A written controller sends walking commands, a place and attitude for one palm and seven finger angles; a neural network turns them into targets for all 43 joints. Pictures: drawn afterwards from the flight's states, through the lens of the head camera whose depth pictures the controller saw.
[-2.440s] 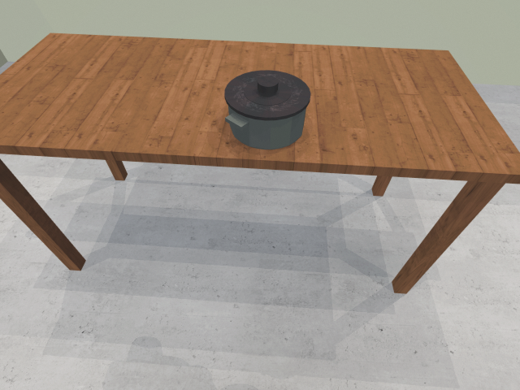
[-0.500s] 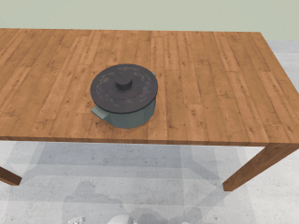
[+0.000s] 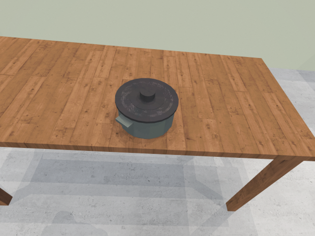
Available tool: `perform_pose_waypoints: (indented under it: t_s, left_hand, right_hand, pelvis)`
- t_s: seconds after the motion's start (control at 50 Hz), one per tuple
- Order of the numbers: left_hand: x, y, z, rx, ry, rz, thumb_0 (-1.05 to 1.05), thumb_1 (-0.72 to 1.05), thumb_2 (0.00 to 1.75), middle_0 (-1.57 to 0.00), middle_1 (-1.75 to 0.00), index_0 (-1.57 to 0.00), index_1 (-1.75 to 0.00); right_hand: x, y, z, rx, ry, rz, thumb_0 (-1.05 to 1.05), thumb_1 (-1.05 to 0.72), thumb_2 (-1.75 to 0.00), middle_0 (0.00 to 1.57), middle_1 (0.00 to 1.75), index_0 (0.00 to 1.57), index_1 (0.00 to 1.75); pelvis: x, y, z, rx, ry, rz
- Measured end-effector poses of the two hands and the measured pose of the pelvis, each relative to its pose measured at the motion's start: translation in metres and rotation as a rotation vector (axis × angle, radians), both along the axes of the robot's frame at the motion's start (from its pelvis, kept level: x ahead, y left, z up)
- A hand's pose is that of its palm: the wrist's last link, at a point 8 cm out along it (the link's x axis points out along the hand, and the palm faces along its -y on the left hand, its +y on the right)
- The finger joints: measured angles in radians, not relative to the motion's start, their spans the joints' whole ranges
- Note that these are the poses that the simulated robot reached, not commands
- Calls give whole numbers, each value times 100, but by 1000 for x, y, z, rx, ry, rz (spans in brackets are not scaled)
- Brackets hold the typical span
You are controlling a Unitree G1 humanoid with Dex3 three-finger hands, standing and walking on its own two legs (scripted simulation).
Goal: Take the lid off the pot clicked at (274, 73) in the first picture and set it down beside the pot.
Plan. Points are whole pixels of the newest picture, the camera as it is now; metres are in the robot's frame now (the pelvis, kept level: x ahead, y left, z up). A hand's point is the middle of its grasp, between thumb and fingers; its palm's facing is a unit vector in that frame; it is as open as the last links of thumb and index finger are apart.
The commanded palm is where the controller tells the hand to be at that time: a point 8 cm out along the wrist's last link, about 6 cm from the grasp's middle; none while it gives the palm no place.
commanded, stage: come to a stop and stand still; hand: left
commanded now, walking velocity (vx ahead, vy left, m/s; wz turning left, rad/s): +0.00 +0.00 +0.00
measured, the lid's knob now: (147, 93) +0.52 +0.06 +0.07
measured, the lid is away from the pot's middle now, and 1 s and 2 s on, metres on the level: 0.00 0.00 0.00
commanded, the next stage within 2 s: look again from close up in 0.50 s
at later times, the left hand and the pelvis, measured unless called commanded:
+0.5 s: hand out of the picture -0.04 +0.10 -0.19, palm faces +0.06 -0.99 -0.13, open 7.4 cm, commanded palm none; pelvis -0.01 -0.04 -0.01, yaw +0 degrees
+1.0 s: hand out of the picture +0.01 +0.16 -0.19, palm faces +0.03 -0.98 -0.21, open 7.4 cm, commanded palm none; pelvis +0.01 -0.02 -0.02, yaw +0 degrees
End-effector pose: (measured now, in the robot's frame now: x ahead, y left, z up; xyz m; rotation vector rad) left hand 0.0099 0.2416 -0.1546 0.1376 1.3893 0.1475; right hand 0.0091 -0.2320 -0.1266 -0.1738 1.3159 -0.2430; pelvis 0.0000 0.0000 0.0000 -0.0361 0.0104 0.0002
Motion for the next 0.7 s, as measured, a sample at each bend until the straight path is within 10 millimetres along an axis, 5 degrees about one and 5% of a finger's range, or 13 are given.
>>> perform_pose_waypoints:
  t_s: [0.16,0.32,0.5,0.7]
  left_hand:
    - [-27,-31,-2,9,21,0,0,91,90,-20,-30,-20,-30]
    - [-49,-68,-3,-35,45,16,0,90,90,-20,-30,-20,-30]
    - [-56,-87,-6,-60,44,50,0,90,90,-20,-30,-20,-30]
    - [-56,-78,-9,-37,37,28,0,90,90,-20,-30,-20,-30]
  right_hand:
    - [-50,-9,-23,65,111,-47,1,-91,-90,20,30,20,30]
    - [-71,-3,-31,120,151,-56,1,-91,-90,20,30,20,29]
    - [-63,-2,-33,133,142,-39,1,-91,-90,20,30,20,29]
    - [-33,-14,-35,97,71,10,2,-93,-90,20,30,20,29]
  pelvis:
    - [-10,-17,-8,42,-8,-6]
    - [-12,-29,-9,29,-35,1]
    - [-11,-37,-10,29,-34,9]
    - [-9,-32,-16,2,-23,12]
